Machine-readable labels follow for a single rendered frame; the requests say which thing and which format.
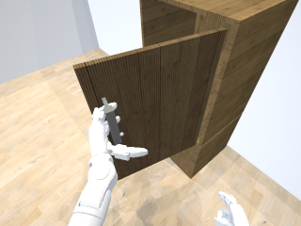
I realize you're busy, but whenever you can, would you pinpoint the left robot forearm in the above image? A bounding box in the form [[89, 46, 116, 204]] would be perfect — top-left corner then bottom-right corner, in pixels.
[[68, 153, 118, 226]]

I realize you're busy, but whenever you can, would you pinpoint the handle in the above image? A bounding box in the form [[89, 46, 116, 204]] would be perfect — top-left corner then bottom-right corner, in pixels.
[[102, 97, 122, 145]]

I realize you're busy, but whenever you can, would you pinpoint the cupboard door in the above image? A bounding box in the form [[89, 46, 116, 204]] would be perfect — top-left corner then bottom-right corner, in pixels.
[[72, 27, 228, 181]]

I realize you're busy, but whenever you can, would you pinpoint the robot right hand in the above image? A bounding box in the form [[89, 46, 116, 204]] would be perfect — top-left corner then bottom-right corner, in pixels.
[[214, 191, 250, 226]]

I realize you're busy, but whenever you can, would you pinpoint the robot left hand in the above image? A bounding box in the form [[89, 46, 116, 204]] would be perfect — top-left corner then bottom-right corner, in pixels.
[[88, 103, 148, 161]]

